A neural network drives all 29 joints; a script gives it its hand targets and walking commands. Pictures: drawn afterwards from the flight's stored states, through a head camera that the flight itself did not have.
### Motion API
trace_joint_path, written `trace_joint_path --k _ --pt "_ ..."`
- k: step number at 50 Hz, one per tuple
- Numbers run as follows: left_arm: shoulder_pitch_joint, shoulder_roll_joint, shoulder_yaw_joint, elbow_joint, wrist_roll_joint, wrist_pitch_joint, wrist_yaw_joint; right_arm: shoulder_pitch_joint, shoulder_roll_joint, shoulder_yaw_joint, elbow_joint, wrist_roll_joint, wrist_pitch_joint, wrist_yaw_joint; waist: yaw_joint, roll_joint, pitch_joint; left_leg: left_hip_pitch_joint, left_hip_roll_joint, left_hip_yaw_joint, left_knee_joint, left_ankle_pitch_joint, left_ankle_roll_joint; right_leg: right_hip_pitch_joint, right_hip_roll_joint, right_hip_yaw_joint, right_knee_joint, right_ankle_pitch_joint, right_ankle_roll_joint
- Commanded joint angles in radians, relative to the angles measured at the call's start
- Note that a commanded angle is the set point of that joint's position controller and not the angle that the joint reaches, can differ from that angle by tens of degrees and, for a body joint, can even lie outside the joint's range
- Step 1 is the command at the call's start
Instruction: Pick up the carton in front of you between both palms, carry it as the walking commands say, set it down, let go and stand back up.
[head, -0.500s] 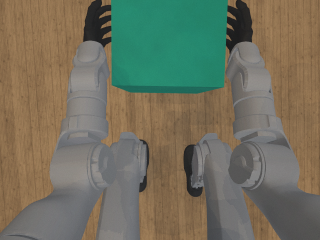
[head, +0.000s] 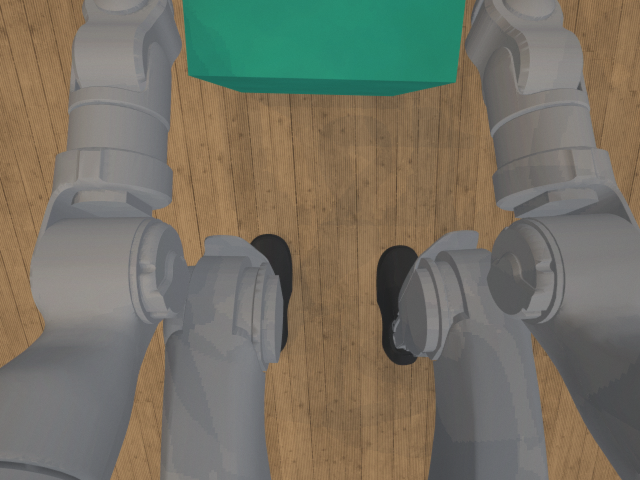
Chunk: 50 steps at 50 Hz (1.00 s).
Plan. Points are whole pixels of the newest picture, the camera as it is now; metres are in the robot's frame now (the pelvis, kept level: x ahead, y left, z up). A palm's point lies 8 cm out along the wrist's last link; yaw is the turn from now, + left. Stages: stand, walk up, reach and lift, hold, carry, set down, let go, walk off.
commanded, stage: set down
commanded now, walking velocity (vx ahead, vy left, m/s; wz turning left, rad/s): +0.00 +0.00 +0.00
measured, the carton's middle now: out of the picture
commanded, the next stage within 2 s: none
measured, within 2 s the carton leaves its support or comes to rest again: rests again in 0.26 s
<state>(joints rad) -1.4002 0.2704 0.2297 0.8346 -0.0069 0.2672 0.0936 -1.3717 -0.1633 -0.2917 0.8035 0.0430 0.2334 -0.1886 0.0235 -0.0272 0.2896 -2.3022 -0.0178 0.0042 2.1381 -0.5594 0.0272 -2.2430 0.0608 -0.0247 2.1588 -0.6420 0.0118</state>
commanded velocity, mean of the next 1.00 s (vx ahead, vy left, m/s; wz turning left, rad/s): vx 0.00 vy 0.00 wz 0.00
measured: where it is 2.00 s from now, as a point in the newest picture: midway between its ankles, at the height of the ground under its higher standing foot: (335, 319)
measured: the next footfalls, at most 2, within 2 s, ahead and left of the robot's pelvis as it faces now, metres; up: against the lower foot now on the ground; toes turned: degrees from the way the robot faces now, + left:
none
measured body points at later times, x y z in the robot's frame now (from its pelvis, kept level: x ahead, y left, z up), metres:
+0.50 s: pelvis -0.01 +0.00 -0.02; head +0.36 +0.02 +0.23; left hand +0.55 +0.19 -0.19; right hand +0.55 -0.12 -0.19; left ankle +0.11 +0.11 -0.35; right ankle +0.09 -0.11 -0.35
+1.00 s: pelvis -0.02 +0.00 -0.03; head +0.35 +0.02 +0.22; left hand +0.55 +0.19 -0.20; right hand +0.56 -0.13 -0.19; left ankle +0.11 +0.11 -0.35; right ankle +0.09 -0.11 -0.35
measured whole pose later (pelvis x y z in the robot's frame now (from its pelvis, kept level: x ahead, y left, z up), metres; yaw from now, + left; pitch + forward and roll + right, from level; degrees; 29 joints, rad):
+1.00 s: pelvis -0.02 +0.00 -0.03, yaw +0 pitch +31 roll -1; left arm -1.53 0.33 0.36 1.06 0.09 0.20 -0.09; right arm -1.51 -0.21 -0.40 1.01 -0.07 0.19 0.00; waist 0.02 -0.03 0.48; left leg -2.24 -0.01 0.00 2.24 -0.56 0.02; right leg -2.19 0.10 -0.02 2.27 -0.63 0.02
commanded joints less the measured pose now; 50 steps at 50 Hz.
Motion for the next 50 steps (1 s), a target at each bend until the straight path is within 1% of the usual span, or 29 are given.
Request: trace_joint_path --k 1,5,10,15,19,20,21,28,38,43,47,49,50 --pt "-0.580 -0.952 -0.425 -0.147 -0.132 -0.042 -0.280 -0.634 0.941 0.472 -0.133 0.116 -0.027 0.296 0.012 0.057 -1.493 0.940 -0.086 0.012 -0.090 0.612 -0.022 0.560 0.092 -0.035 -0.130 0.500 0.004" --pt "-0.528 -0.963 -0.380 -0.072 -0.094 -0.041 -0.303 -0.593 0.948 0.427 -0.067 0.086 -0.028 0.316 0.007 0.055 -1.310 0.832 -0.086 0.009 -0.081 0.544 -0.019 0.444 0.092 -0.029 -0.128 0.434 0.003" --pt "-0.548 -0.928 -0.339 -0.033 -0.083 -0.058 -0.308 -0.626 0.912 0.400 -0.053 0.074 -0.045 0.311 0.015 0.033 -1.199 0.698 -0.086 0.020 -0.080 0.437 -0.017 0.466 0.088 -0.021 -0.118 0.395 -0.002" --pt "-0.609 -0.872 -0.323 -0.015 -0.102 -0.079 -0.299 -0.663 0.879 0.385 -0.029 0.091 -0.060 0.298 0.027 0.010 -1.163 0.667 -0.081 0.026 -0.070 0.376 -0.013 0.492 0.085 -0.024 -0.105 0.357 -0.001" --pt "-0.612 -0.852 -0.298 0.031 -0.097 -0.082 -0.305 -0.672 0.864 0.364 0.010 0.086 -0.059 0.305 0.037 -0.010 -1.100 0.644 -0.075 0.023 -0.063 0.341 -0.008 0.474 0.083 -0.027 -0.096 0.319 0.000" --pt "-0.609 -0.851 -0.292 0.042 -0.094 -0.082 -0.307 -0.675 0.865 0.361 0.014 0.086 -0.059 0.308 0.032 -0.017 -1.080 0.642 -0.074 0.020 -0.062 0.330 -0.005 0.455 0.085 -0.029 -0.096 0.307 0.001" --pt "-0.601 -0.846 -0.281 0.056 -0.085 -0.080 -0.309 -0.667 0.860 0.351 0.030 0.078 -0.057 0.310 0.037 -0.010 -1.035 0.625 -0.074 0.019 -0.061 0.319 -0.005 0.430 0.084 -0.027 -0.097 0.293 -0.001" --pt "-0.544 -0.813 -0.217 0.140 -0.032 -0.064 -0.335 -0.610 0.816 0.276 0.111 0.029 -0.041 0.337 0.031 0.000 -0.815 0.551 -0.070 0.005 -0.063 0.228 0.007 0.339 0.081 -0.021 -0.097 0.196 -0.010" --pt "-0.448 -0.741 -0.144 0.225 0.027 -0.042 -0.352 -0.508 0.738 0.189 0.188 -0.032 -0.023 0.353 0.024 0.003 -0.605 0.494 -0.066 -0.014 -0.065 0.139 0.015 0.280 0.078 -0.014 -0.096 0.112 -0.018" --pt "-0.416 -0.693 -0.109 0.251 0.051 -0.036 -0.352 -0.467 0.691 0.148 0.212 -0.064 -0.016 0.353 0.023 0.003 -0.550 0.480 -0.065 -0.017 -0.068 0.111 0.015 0.283 0.077 -0.008 -0.096 0.091 -0.019" --pt "-0.407 -0.650 -0.089 0.261 0.062 -0.044 -0.345 -0.454 0.655 0.126 0.215 -0.079 -0.021 0.344 0.024 0.005 -0.549 0.495 -0.060 -0.011 -0.064 0.114 0.007 0.317 0.074 -0.007 -0.092 0.098 -0.011" --pt "-0.399 -0.592 -0.070 0.265 0.069 -0.055 -0.330 -0.447 0.598 0.111 0.216 -0.084 -0.030 0.331 0.024 0.005 -0.564 0.514 -0.054 -0.005 -0.060 0.123 -0.002 0.345 0.069 -0.010 -0.088 0.108 -0.003" --pt "-0.385 -0.516 -0.046 0.269 0.075 -0.064 -0.313 -0.430 0.524 0.090 0.215 -0.089 -0.037 0.315 0.022 0.006 -0.581 0.529 -0.048 -0.001 -0.059 0.129 -0.008 0.362 0.064 -0.013 -0.087 0.115 0.004"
